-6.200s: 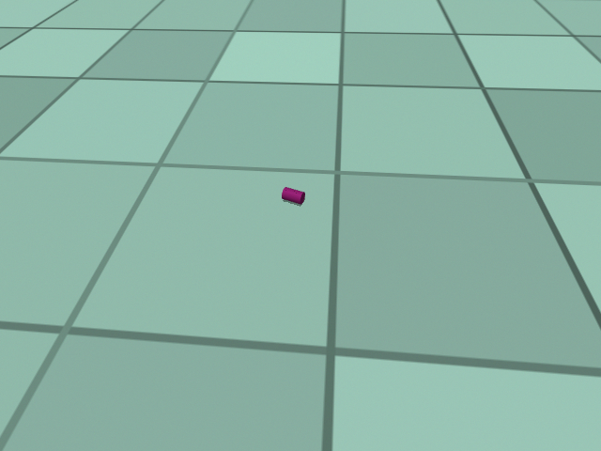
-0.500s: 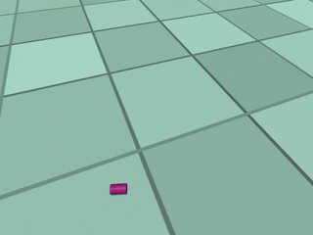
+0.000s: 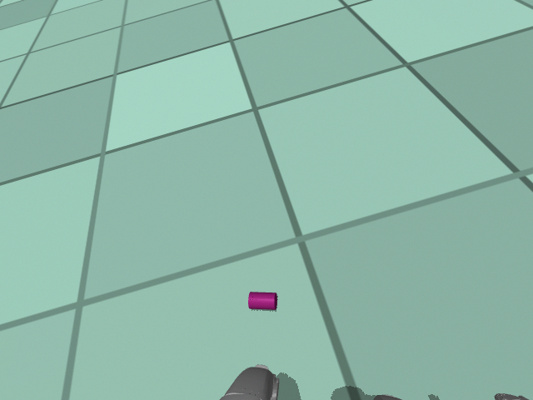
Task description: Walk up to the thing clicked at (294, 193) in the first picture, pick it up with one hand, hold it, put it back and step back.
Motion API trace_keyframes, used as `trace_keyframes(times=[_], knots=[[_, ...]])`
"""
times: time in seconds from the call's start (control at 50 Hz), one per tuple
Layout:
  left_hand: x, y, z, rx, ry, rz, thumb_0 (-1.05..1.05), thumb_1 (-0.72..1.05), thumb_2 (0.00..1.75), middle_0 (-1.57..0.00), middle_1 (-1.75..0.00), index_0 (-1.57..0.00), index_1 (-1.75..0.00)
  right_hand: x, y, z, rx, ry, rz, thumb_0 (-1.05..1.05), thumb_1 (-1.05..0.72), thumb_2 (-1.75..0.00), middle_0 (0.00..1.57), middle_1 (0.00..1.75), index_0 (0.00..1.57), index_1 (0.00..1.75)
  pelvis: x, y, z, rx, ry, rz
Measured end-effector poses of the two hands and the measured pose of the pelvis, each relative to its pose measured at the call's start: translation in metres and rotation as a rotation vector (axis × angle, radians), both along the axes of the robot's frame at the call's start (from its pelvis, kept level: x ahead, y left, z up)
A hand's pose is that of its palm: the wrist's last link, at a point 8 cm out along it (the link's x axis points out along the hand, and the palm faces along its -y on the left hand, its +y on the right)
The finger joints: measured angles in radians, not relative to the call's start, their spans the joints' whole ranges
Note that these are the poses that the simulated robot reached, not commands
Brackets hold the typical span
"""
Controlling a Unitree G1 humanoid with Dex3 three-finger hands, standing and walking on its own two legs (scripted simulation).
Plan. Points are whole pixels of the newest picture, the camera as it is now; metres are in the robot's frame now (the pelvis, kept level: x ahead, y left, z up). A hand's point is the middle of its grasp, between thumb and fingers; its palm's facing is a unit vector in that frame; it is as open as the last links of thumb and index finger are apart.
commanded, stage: walk up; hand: left
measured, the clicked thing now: (262, 300) +0.54 +0.20 -0.72
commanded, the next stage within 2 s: stand in 1.56 s
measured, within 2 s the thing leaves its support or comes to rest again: neither
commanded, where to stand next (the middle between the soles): +0.09 +0.02 m, yaw -5 degrees
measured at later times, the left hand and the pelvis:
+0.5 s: hand out of the picture +0.07 +0.33 -0.18, palm faces -0.06 -0.95 -0.31, open 7.4 cm; pelvis +0.00 +0.05 +0.00, yaw -2 degrees
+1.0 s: hand out of the picture +0.13 +0.34 -0.11, palm faces -0.11 -0.79 -0.60, open 7.4 cm; pelvis -0.01 +0.04 -0.01, yaw -9 degrees
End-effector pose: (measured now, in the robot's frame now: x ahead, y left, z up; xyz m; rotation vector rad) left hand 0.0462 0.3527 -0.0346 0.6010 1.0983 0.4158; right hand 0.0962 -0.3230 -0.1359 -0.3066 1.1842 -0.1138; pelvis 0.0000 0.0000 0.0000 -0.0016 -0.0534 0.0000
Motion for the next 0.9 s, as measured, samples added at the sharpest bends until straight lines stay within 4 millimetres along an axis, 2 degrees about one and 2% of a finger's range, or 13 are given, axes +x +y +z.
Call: trace_keyframes(times=[0.1,0.14,0.18,0.26,0.32,0.44,0.52,0.58,0.64,0.68,0.74,0.8,0.9], knots=[[-0.024,0.05,-0.017,-0.003,0.024,0.012,0.01,0.89,0.9,-0.21,-0.3,-0.21,-0.3,0.027,0.034,0.013,-0.023,-0.071,0.044,0.01,-0.91,-0.9,0.2,0.3,0.2,0.3,-0.008,0.035,-0.011,-0.004,0.009,0.028],[-0.029,0.072,-0.034,-0.018,0.043,0.018,0.01,0.89,0.9,-0.21,-0.3,-0.21,-0.3,0.029,0.048,0.017,-0.051,-0.107,0.043,0.01,-0.91,-0.9,0.2,0.3,0.2,0.3,-0.01,0.051,-0.02,0.016,0.005,0.026],[-0.032,0.084,-0.052,-0.047,0.061,0.045,0.01,0.9,0.9,-0.21,-0.3,-0.21,-0.3,0.023,0.061,0.021,-0.076,-0.131,0.04,0.01,-0.91,-0.9,0.2,0.3,0.2,0.3,-0.009,0.063,-0.024,0.027,-0.006,0.016],[-0.022,0.076,-0.071,-0.166,0.085,0.043,0.01,0.9,0.9,-0.2,-0.3,-0.2,-0.3,-0.006,0.078,0.039,-0.103,-0.094,0.005,0.0,-0.91,-0.9,0.21,0.3,0.2,0.3,-0.002,0.072,-0.011,0.016,-0.007,0.017],[-0.009,0.065,-0.082,-0.254,0.099,0.017,0.01,0.9,0.9,-0.2,-0.3,-0.2,-0.3,-0.031,0.075,0.057,-0.165,-0.069,-0.032,0.01,-0.9,-0.9,0.21,0.3,0.21,0.3,0.004,0.072,-0.003,0.02,-0.015,0.011],[0.012,0.042,-0.105,-0.352,0.135,-0.009,0.01,0.9,0.9,-0.2,-0.3,-0.2,-0.3,-0.079,0.036,0.088,-0.345,0.04,-0.122,0.01,-0.9,-0.89,0.21,0.3,0.21,0.3,0.008,0.059,-0.002,0.014,-0.026,-0.021],[0.025,0.019,-0.115,-0.372,0.158,-0.014,0.01,0.9,0.9,-0.2,-0.3,-0.2,-0.3,-0.091,0.007,0.099,-0.399,0.079,-0.15,0.01,-0.9,-0.9,0.21,0.3,0.21,0.3,0.004,0.043,-0.003,0.011,-0.015,-0.043],[0.035,-0.005,-0.113,-0.373,0.165,-0.052,0.01,0.91,0.9,-0.2,-0.3,-0.2,-0.3,-0.085,-0.01,0.09,-0.37,0.069,-0.154,0.01,-0.9,-0.9,0.21,0.3,0.21,0.3,0.002,0.031,-0.005,0.013,-0.001,-0.069],[0.046,-0.027,-0.108,-0.338,0.158,-0.103,0.01,0.9,0.9,-0.2,-0.3,-0.2,-0.3,-0.071,-0.027,0.062,-0.308,0.025,-0.158,0.01,-0.9,-0.9,0.21,0.3,0.2,0.3,0.004,0.018,-0.016,0.005,0.008,-0.103],[0.052,-0.038,-0.1,-0.311,0.144,-0.133,0.01,0.9,0.9,-0.2,-0.3,-0.2,-0.3,-0.061,-0.029,0.041,-0.258,-0.007,-0.166,0.01,-0.9,-0.9,0.21,0.3,0.2,0.3,0.002,0.013,-0.019,-0.033,-0.013,-0.105],[0.061,-0.046,-0.08,-0.279,0.108,-0.159,0.01,0.9,0.9,-0.21,-0.3,-0.21,-0.3,-0.05,-0.013,0.021,-0.162,-0.039,-0.177,0.01,-0.91,-0.9,0.2,0.3,0.2,0.3,0.003,0.009,-0.014,0.003,-0.018,-0.122],[0.072,-0.046,-0.058,-0.238,0.057,-0.176,0.01,0.9,0.9,-0.21,-0.3,-0.21,-0.3,-0.041,0.007,0.009,-0.071,-0.053,-0.178,0.01,-0.91,-0.9,0.2,0.3,0.2,0.3,0.004,0.009,-0.007,0.009,-0.011,-0.128],[0.081,-0.02,-0.034,-0.13,-0.018,-0.184,0.01,0.9,0.9,-0.21,-0.3,-0.21,-0.3,-0.039,0.032,-0.005,-0.005,-0.034,-0.154,0.01,-0.91,-0.9,0.21,0.3,0.2,0.3,0.001,0.02,-0.007,0.005,-0.004,-0.142]])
